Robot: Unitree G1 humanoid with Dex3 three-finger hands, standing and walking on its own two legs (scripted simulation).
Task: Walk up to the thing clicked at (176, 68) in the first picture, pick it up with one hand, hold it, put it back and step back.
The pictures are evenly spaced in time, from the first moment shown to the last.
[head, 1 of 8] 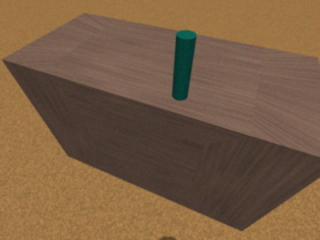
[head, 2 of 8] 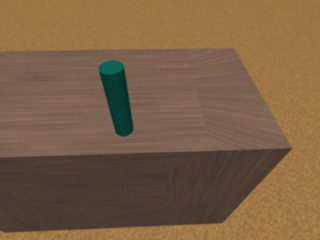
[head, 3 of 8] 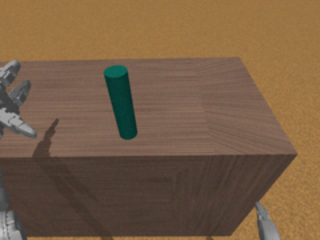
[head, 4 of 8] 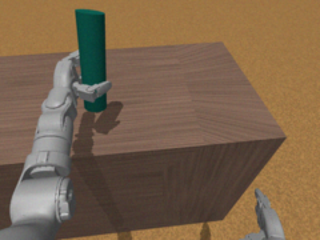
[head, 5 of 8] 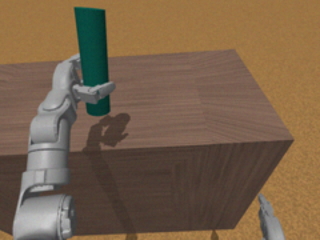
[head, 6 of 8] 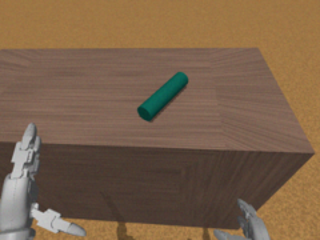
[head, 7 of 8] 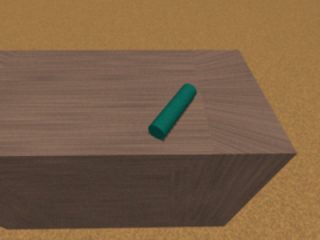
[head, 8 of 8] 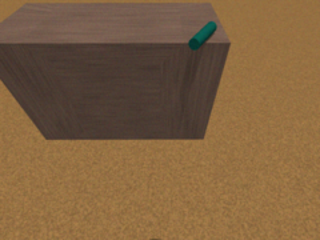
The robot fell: no
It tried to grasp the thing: yes
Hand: left
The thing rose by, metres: 0.22
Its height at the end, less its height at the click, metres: -0.08
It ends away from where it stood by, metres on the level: 0.35
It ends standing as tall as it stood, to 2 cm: no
